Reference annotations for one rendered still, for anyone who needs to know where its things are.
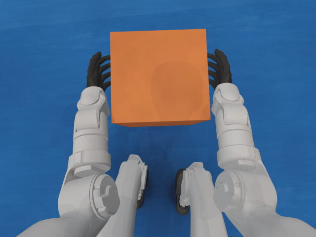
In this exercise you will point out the robot right hand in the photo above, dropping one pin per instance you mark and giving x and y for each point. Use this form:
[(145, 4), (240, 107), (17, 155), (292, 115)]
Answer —
[(222, 72)]

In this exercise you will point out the right robot upper arm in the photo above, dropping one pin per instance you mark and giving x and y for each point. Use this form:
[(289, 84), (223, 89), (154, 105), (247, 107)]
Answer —
[(249, 201)]

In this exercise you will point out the robot left forearm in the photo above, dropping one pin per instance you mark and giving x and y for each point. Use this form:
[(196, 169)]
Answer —
[(90, 140)]

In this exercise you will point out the robot right forearm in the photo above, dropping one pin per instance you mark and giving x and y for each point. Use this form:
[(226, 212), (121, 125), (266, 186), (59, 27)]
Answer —
[(234, 133)]

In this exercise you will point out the robot left hand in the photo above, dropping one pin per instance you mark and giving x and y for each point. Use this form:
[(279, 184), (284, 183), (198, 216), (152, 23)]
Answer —
[(95, 76)]

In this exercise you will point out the carton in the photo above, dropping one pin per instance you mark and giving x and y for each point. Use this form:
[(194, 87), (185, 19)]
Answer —
[(159, 78)]

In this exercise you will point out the left robot upper arm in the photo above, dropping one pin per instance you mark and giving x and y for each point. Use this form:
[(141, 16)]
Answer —
[(85, 205)]

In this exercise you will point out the left robot shin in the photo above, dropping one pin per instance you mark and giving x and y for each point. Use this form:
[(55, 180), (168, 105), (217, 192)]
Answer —
[(134, 157)]

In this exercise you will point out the left robot thigh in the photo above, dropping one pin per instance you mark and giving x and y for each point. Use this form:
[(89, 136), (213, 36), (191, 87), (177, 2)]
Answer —
[(130, 181)]

